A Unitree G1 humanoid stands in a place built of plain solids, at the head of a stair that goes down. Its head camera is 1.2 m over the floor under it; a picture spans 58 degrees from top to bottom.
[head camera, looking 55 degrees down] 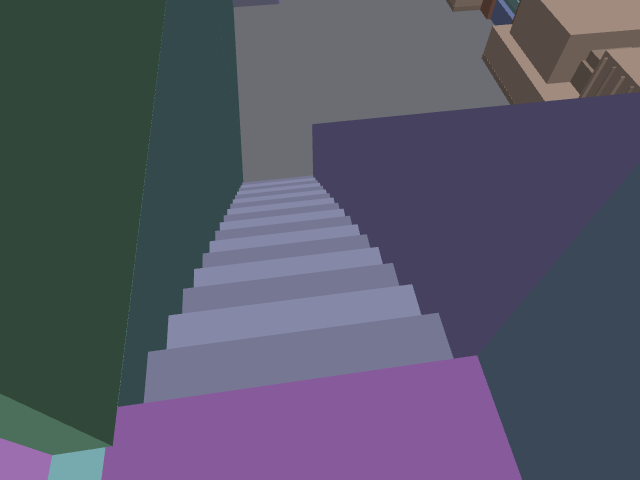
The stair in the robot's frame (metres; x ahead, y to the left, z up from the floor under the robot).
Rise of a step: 0.19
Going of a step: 0.23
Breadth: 1.00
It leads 8 degrees to the left of straight ahead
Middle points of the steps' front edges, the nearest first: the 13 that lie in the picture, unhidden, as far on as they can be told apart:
0.37 0.05 0.00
0.59 0.08 -0.19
0.82 0.11 -0.38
1.04 0.14 -0.58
1.26 0.17 -0.77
1.49 0.21 -0.96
1.71 0.24 -1.15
1.94 0.27 -1.35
2.16 0.30 -1.54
2.38 0.33 -1.73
2.61 0.37 -1.92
2.83 0.40 -2.11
3.05 0.43 -2.31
